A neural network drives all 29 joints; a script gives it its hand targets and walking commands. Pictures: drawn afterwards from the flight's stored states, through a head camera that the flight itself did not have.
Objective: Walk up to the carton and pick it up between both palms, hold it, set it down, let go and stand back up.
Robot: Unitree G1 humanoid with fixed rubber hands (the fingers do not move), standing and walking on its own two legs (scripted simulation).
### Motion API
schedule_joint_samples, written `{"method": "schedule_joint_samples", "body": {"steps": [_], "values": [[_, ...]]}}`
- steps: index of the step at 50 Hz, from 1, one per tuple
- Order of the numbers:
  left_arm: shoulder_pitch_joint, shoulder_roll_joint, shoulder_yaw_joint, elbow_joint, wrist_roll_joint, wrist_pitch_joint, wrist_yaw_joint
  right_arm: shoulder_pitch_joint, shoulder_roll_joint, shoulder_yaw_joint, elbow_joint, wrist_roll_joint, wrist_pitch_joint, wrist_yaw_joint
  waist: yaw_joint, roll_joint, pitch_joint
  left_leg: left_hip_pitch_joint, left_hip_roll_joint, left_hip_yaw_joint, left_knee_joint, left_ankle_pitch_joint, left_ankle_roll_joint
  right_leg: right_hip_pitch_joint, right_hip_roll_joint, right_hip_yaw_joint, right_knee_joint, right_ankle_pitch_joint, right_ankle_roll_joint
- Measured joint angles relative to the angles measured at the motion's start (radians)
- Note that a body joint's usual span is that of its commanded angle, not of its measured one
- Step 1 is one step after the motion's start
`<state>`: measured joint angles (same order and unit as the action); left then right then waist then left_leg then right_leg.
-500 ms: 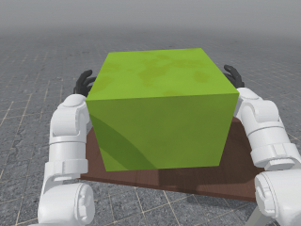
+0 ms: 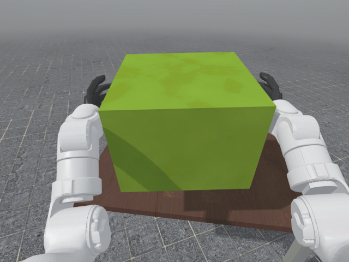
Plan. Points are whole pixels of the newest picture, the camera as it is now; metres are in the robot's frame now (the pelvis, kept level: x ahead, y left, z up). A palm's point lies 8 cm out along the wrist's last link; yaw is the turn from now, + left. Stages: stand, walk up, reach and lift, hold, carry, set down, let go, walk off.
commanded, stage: set down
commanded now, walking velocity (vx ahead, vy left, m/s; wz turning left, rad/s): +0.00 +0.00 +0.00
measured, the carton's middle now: (182, 115) +0.42 -0.01 +0.22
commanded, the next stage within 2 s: none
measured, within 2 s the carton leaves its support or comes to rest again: neither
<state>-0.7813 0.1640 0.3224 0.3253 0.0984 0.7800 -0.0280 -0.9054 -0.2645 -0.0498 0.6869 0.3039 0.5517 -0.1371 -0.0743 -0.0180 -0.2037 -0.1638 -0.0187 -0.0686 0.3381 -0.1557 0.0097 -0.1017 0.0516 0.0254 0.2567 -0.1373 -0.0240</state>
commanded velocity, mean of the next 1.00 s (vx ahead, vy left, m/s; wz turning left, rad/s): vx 0.00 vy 0.00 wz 0.00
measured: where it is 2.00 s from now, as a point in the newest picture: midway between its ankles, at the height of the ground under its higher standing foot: outside the picture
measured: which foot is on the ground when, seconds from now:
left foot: down 0.00-1.00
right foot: down 0.00-1.00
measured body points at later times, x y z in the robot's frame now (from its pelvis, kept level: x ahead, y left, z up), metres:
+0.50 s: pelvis +0.02 +0.00 +0.00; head -0.02 +0.03 +0.45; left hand +0.41 +0.19 +0.21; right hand +0.40 -0.20 +0.20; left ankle +0.02 +0.11 -0.75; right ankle +0.00 -0.11 -0.75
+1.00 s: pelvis +0.02 +0.00 +0.00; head -0.02 +0.03 +0.45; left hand +0.43 +0.18 +0.20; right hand +0.41 -0.20 +0.18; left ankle +0.02 +0.11 -0.75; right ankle +0.00 -0.10 -0.75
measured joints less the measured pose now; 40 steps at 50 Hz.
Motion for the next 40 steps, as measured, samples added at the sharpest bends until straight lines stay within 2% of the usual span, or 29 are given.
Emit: {"method": "schedule_joint_samples", "body": {"steps": [8, 13, 18, 24, 29, 40], "values": [[-0.063, -0.002, 0.054, 0.111, 0.070, -0.139, -0.060, -0.009, 0.059, -0.095, 0.070, -0.101, -0.138, 0.037, -0.009, -0.020, 0.059, 0.070, -0.008, -0.001, -0.037, 0.006, 0.002, 0.057, -0.010, -0.003, -0.006, -0.012, 0.000], [-0.028, -0.004, 0.036, 0.086, 0.079, -0.183, -0.068, 0.049, 0.074, -0.085, 0.051, -0.115, -0.213, 0.040, -0.012, -0.027, 0.110, 0.101, -0.010, -0.005, -0.038, -0.004, 0.003, 0.094, -0.012, -0.010, -0.014, -0.021, 0.001], [0.045, -0.011, 0.002, 0.027, 0.061, -0.214, -0.062, 0.144, 0.080, -0.048, -0.013, -0.099, -0.267, 0.024, -0.017, -0.034, 0.139, 0.104, -0.009, -0.012, -0.017, -0.024, 0.002, 0.109, -0.011, -0.020, -0.014, -0.033, 0.000], [0.130, -0.021, -0.047, -0.048, 0.027, -0.227, -0.029, 0.227, 0.069, -0.016, -0.079, -0.064, -0.297, 0.015, -0.020, -0.035, 0.146, 0.088, -0.008, -0.016, 0.010, -0.045, 0.002, 0.104, -0.009, -0.027, -0.007, -0.045, 0.000], [0.151, -0.028, -0.060, -0.068, 0.018, -0.228, -0.013, 0.247, 0.059, -0.008, -0.103, -0.053, -0.293, 0.013, -0.022, -0.031, 0.143, 0.080, -0.007, -0.014, 0.014, -0.049, 0.003, 0.096, -0.009, -0.028, -0.004, -0.048, 0.001], [0.075, -0.028, -0.025, 0.047, 0.034, -0.251, -0.037, 0.199, 0.081, -0.064, -0.033, -0.114, -0.293, 0.033, -0.012, -0.034, 0.145, 0.095, -0.009, -0.001, -0.015, -0.030, 0.004, 0.093, -0.014, -0.020, -0.002, -0.041, 0.002]]}}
